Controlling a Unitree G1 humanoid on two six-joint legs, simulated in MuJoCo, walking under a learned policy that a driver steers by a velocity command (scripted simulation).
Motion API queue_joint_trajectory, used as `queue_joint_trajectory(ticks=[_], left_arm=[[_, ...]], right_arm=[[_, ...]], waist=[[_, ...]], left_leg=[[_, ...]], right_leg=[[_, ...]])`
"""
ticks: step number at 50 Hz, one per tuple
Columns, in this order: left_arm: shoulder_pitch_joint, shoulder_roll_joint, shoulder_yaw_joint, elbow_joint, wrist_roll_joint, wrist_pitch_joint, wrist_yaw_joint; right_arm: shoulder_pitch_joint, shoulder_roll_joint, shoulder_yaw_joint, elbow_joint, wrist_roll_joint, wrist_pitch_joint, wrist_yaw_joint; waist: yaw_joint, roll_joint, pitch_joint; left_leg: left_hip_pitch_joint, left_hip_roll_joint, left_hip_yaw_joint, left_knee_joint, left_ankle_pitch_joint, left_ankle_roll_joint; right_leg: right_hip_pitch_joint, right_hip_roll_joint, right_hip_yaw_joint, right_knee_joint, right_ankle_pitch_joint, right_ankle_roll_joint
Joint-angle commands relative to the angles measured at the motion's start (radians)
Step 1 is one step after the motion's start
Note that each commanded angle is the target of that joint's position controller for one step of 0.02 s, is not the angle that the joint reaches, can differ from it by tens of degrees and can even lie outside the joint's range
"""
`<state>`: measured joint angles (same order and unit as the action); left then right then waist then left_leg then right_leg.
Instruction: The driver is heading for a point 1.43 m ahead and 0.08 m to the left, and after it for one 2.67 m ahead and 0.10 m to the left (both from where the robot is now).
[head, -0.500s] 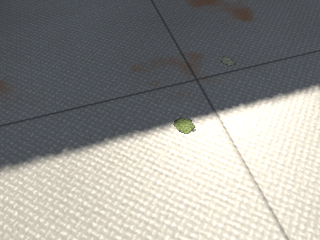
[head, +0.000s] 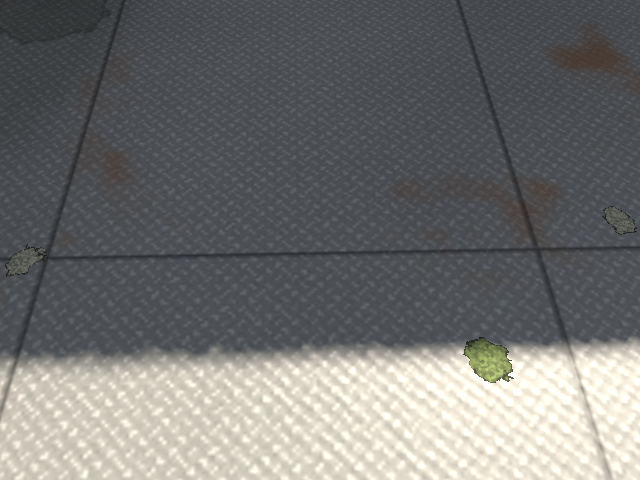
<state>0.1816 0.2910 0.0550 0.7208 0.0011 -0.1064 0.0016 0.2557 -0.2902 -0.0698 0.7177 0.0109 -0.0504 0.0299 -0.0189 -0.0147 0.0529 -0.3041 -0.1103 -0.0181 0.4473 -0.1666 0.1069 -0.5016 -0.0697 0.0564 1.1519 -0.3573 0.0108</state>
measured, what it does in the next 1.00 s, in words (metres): walks ahead, turning left: right foot, then left foot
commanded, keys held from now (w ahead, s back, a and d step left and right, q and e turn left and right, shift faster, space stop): w+q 0.32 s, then w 0.54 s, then no key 0.08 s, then e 0.06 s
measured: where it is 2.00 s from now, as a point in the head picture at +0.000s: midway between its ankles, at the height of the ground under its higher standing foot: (274, 377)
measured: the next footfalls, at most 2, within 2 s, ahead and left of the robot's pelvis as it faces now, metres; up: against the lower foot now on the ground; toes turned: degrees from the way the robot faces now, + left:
right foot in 0.30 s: +0.36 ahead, -0.13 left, +0.00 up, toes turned +15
left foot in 0.80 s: +0.54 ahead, +0.19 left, +0.00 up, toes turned +19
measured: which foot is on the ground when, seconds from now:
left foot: down 0.00-0.32, up 0.34-0.78, down 0.80-1.00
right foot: up 0.00-0.28, down 0.30-0.80, up 0.82-1.00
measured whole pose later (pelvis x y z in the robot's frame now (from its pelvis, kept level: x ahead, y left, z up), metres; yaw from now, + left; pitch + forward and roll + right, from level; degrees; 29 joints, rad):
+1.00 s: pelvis +0.51 +0.09 +0.01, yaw +17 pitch +2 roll +0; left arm 0.20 0.32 0.05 0.81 -0.01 -0.07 0.00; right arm 0.26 -0.26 -0.05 0.74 -0.01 -0.07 0.02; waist -0.01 -0.04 0.03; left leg -0.23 -0.04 0.04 0.36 -0.16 0.06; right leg -0.56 -0.08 0.02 1.05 -0.33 0.03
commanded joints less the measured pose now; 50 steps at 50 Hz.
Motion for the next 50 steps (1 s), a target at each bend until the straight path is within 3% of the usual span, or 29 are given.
queue_joint_trajectory(ticks=[1, 6, 9, 12, 14, 15, 16, 17, 18, 19, 20, 21, 23, 25, 27, 29, 31, 35, 37, 38, 39, 40, 41, 42, 43, 44, 45, 48, 50], left_arm=[[0.031, 0.095, 0.028, -0.062, 0.015, 0.006, 0.006], [-0.152, 0.046, 0.005, -0.105, 0.01, 0.005, 0.0], [-0.221, 0.067, 0.01, -0.125, -0.006, -0.006, -0.014], [-0.203, 0.107, 0.027, -0.125, -0.011, -0.021, -0.025], [-0.085, 0.132, 0.045, -0.095, -0.009, -0.031, -0.02], [0.03, 0.168, 0.06, -0.081, 0.008, -0.037, -0.014], [0.161, 0.249, 0.079, -0.067, 0.029, -0.034, -0.006], [0.215, 0.243, 0.082, -0.03, 0.01, -0.021, -0.017], [0.171, 0.154, 0.058, -0.043, -0.004, -0.017, -0.018], [0.131, 0.116, 0.046, -0.044, -0.001, -0.007, -0.015], [0.092, 0.099, 0.037, -0.04, 0.007, -0.002, -0.016], [0.069, 0.078, 0.028, -0.033, 0.011, -0.001, -0.016], [0.059, 0.068, 0.023, -0.018, 0.009, -0.007, -0.016], [0.07, 0.094, 0.03, 0.003, -0.001, -0.012, -0.017], [0.079, 0.123, 0.037, 0.019, -0.007, -0.01, -0.015], [0.091, 0.141, 0.04, 0.033, -0.012, -0.002, -0.013], [0.121, 0.156, 0.041, 0.052, -0.02, 0.006, -0.013], [0.187, 0.176, 0.043, 0.096, -0.031, 0.025, -0.013], [0.185, 0.19, 0.047, 0.11, -0.034, 0.037, -0.009], [0.168, 0.195, 0.046, 0.111, -0.036, 0.042, -0.006], [0.175, 0.174, 0.037, 0.114, -0.033, 0.044, -0.004], [0.166, 0.126, 0.015, 0.089, -0.009, 0.04, -0.001], [0.263, 0.016, -0.021, 0.061, -0.001, 0.02, -0.005], [0.216, 0.107, 0.0, 0.075, -0.019, 0.003, -0.01], [0.136, 0.152, 0.014, 0.046, -0.041, -0.007, -0.016], [0.089, 0.142, 0.011, 0.04, -0.035, -0.008, -0.012], [0.073, 0.135, 0.014, 0.041, -0.014, -0.002, -0.008], [0.146, 0.077, 0.007, 0.072, -0.009, 0.037, -0.005], [0.125, 0.051, -0.001, 0.069, -0.007, 0.056, 0.0]], right_arm=[[-0.022, -0.136, -0.034, -0.08, -0.002, -0.021, -0.019], [0.034, -0.163, -0.042, -0.058, 0.011, -0.006, -0.042], [0.085, -0.166, -0.044, -0.039, 0.016, 0.005, -0.045], [0.091, -0.157, -0.045, -0.037, 0.015, 0.012, -0.05], [0.062, -0.137, -0.04, -0.049, 0.012, 0.016, -0.049], [0.057, -0.089, -0.022, -0.062, 0.005, 0.012, -0.045], [0.148, -0.024, -0.002, -0.085, 0.008, 0.006, -0.045], [0.21, -0.047, 0.005, -0.094, 0.025, -0.001, -0.046], [0.162, -0.133, -0.015, -0.071, 0.03, 0.0, -0.046], [0.074, -0.148, -0.019, -0.082, 0.019, 0.004, -0.045], [0.021, -0.134, -0.018, -0.096, 0.006, 0.003, -0.043], [0.0, -0.12, -0.02, -0.103, 0.001, 0.001, -0.039], [0.021, -0.081, -0.013, -0.098, 0.01, 0.003, -0.031], [-0.005, -0.055, -0.003, -0.105, 0.003, 0.004, -0.028], [-0.058, -0.039, 0.009, -0.119, -0.006, -0.003, -0.024], [-0.117, -0.025, 0.019, -0.127, -0.004, -0.012, -0.016], [-0.179, -0.023, 0.022, -0.137, 0.001, -0.019, -0.009], [-0.264, -0.043, 0.017, -0.169, 0.011, -0.025, 0.004], [-0.243, -0.064, 0.008, -0.169, 0.009, -0.028, 0.008], [-0.173, -0.084, -0.004, -0.149, 0.004, -0.028, 0.006], [-0.042, -0.126, -0.028, -0.106, -0.002, -0.026, -0.001], [0.136, -0.195, -0.051, -0.074, -0.012, -0.021, -0.014], [0.188, -0.287, -0.066, -0.06, -0.016, -0.014, -0.015], [0.201, -0.194, -0.044, -0.058, -0.004, -0.014, -0.012], [0.137, -0.161, -0.028, -0.061, -0.003, -0.019, -0.011], [0.064, -0.137, -0.019, -0.07, -0.009, -0.021, -0.01], [0.006, -0.11, -0.01, -0.073, -0.017, -0.023, -0.006], [-0.056, -0.087, -0.006, -0.059, -0.023, -0.038, -0.006], [-0.073, -0.104, -0.012, -0.037, -0.026, -0.044, -0.016]], waist=[[0.037, 0.044, -0.088], [-0.031, 0.088, -0.059], [-0.06, 0.104, -0.059], [-0.036, 0.13, -0.063], [0.034, 0.148, -0.097], [0.09, 0.109, -0.199], [0.091, -0.091, -0.356], [0.073, -0.33, -0.397], [0.094, -0.187, -0.258], [0.1, -0.105, -0.155], [0.084, -0.059, -0.085], [0.063, -0.063, -0.05], [0.033, -0.096, -0.045], [0.029, -0.085, -0.04], [0.039, -0.062, -0.038], [0.06, -0.057, -0.033], [0.084, -0.057, -0.025], [0.101, -0.069, -0.004], [0.07, -0.078, -0.015], [0.02, -0.074, -0.053], [-0.04, -0.053, -0.138], [-0.115, 0.033, -0.275], [-0.064, 0.302, -0.385], [-0.101, 0.224, -0.386], [-0.089, 0.181, -0.246], [-0.058, 0.121, -0.167], [-0.024, 0.091, -0.113], [0.055, 0.095, -0.118], [0.065, 0.097, -0.102]], left_leg=[[0.105, 0.265, -0.304, -0.218, 0.301, 0.205], [0.029, 0.178, -0.215, -0.197, 0.196, 0.126], [0.071, 0.205, -0.283, -0.157, 0.111, 0.11], [0.158, 0.243, -0.382, -0.07, 0.077, 0.088], [0.153, 0.216, -0.393, 0.029, 0.134, 0.056], [0.09, 0.163, -0.342, 0.211, 0.123, 0.021], [-0.178, 0.038, -0.211, 0.543, -0.133, -0.049], [-0.414, 0.029, -0.158, 0.764, -0.437, -0.078], [-0.485, 0.085, -0.184, 0.85, -0.362, -0.085], [-0.485, 0.116, -0.144, 0.861, -0.282, -0.088], [-0.462, 0.139, -0.126, 0.821, -0.229, -0.088], [-0.432, 0.166, -0.127, 0.768, -0.19, -0.086], [-0.366, 0.186, -0.106, 0.691, -0.163, -0.087], [-0.372, 0.197, -0.08, 0.597, -0.129, -0.097], [-0.373, 0.213, -0.056, 0.473, -0.04, -0.106], [-0.334, 0.209, -0.03, 0.34, 0.063, -0.11], [-0.283, 0.19, -0.005, 0.232, 0.137, -0.113], [-0.257, 0.166, 0.008, 0.122, 0.123, -0.088], [-0.194, 0.148, 0.022, 0.075, 0.073, -0.059], [-0.078, 0.123, 0.046, 0.035, 0.079, -0.038], [0.12, 0.105, 0.059, 0.02, 0.087, -0.01], [0.403, 0.26, -0.112, 0.053, 0.113, 0.051], [0.693, 0.491, -0.574, -0.044, -0.06, 0.211], [0.677, 0.492, -0.685, -0.123, -0.185, 0.213], [0.569, 0.459, -0.549, -0.139, -0.157, 0.176], [0.435, 0.418, -0.429, -0.148, 0.036, 0.156], [0.319, 0.385, -0.336, -0.159, 0.255, 0.146], [0.156, 0.345, -0.164, -0.192, 0.6, 0.142], [0.107, 0.335, -0.071, -0.211, 0.664, 0.136]], right_leg=[[-0.109, -0.035, 0.008, -0.106, 0.071, 0.038], [-0.032, 0.034, -0.017, -0.488, 0.389, 0.071], [0.007, 0.066, -0.001, -0.598, 0.433, 0.062], [0.04, 0.069, 0.029, -0.659, 0.34, 0.026], [0.197, 0.073, 0.005, -0.715, 0.307, -0.019], [0.406, -0.014, 0.071, -0.7, 0.292, -0.07], [0.766, -0.238, 0.389, -0.717, 0.176, -0.191], [0.861, -0.361, 0.758, -0.827, -0.099, -0.285], [0.753, -0.323, 0.692, -0.868, -0.248, -0.254], [0.631, -0.277, 0.538, -0.873, -0.182, -0.217], [0.512, -0.233, 0.429, -0.893, -0.06, -0.208], [0.437, -0.198, 0.351, -0.915, 0.035, -0.204], [0.369, -0.16, 0.255, -0.953, 0.145, -0.207], [0.359, -0.161, 0.194, -0.983, 0.24, -0.231], [0.367, -0.161, 0.142, -1.001, 0.314, -0.239], [0.363, -0.141, 0.079, -1.007, 0.353, -0.225], [0.363, -0.128, 0.036, -1.001, 0.366, -0.209], [0.448, -0.175, 0.044, -0.966, 0.384, -0.19], [0.487, -0.192, 0.04, -0.912, 0.478, -0.17], [0.482, -0.172, 0.009, -0.826, 0.615, -0.151], [0.439, -0.125, -0.036, -0.664, 0.717, -0.125], [0.259, -0.076, -0.082, -0.381, 0.528, -0.082], [-0.127, 0.095, -0.093, -0.027, -0.093, -0.017], [-0.247, 0.066, 0.036, 0.104, -0.219, -0.023], [-0.312, 0.019, 0.028, 0.126, -0.142, -0.036], [-0.277, -0.016, 0.003, 0.088, -0.062, -0.031], [-0.228, -0.036, -0.004, 0.033, -0.021, -0.017], [-0.058, -0.043, -0.009, -0.066, 0.019, 0.022], [-0.035, -0.032, -0.011, -0.176, 0.095, 0.04]])
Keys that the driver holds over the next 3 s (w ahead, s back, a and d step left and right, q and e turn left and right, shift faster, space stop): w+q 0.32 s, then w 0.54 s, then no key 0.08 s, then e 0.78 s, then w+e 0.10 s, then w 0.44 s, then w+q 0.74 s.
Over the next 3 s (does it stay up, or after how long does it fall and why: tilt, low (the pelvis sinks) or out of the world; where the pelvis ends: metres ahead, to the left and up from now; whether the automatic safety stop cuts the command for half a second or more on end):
stays up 1.15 0.02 0.00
